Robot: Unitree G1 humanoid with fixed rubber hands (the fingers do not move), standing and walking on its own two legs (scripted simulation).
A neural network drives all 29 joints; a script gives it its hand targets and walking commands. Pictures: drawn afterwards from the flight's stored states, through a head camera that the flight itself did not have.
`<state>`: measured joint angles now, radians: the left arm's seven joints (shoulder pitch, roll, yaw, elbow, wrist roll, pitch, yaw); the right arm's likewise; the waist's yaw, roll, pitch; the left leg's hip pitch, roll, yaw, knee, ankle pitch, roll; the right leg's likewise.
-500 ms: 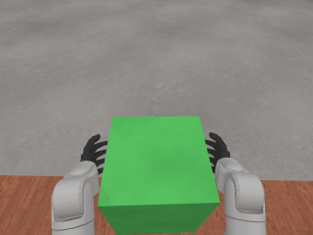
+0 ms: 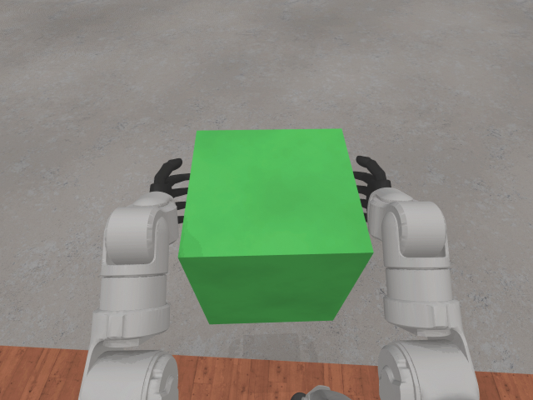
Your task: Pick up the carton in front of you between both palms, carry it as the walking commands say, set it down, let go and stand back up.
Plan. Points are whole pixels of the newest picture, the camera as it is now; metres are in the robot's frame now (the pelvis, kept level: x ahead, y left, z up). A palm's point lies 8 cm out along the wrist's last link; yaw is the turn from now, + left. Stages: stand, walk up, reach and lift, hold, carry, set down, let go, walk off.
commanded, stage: carry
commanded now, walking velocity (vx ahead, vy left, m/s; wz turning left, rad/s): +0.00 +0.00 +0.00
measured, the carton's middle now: (270, 233) +0.36 +0.00 +0.05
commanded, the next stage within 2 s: none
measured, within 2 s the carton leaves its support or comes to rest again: neither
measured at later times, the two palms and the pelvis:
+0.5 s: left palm (183, 131) +0.52 +0.14 +0.13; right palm (361, 131) +0.51 -0.16 +0.13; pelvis +0.14 +0.00 +0.02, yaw -1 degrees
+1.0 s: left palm (171, 131) +0.51 +0.16 +0.14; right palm (352, 128) +0.50 -0.14 +0.14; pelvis +0.15 +0.02 +0.02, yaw -1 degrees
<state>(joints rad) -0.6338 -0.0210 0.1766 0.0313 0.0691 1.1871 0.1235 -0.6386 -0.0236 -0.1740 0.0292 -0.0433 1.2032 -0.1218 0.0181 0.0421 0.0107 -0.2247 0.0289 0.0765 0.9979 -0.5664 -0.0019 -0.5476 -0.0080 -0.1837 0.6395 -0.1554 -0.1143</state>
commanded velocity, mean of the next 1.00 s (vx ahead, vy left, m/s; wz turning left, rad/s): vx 0.00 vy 0.00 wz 0.00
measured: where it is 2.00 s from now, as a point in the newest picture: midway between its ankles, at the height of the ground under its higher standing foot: outside the picture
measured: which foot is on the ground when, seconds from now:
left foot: up 0.00-0.22, down 0.24-1.00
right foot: down 0.00-1.00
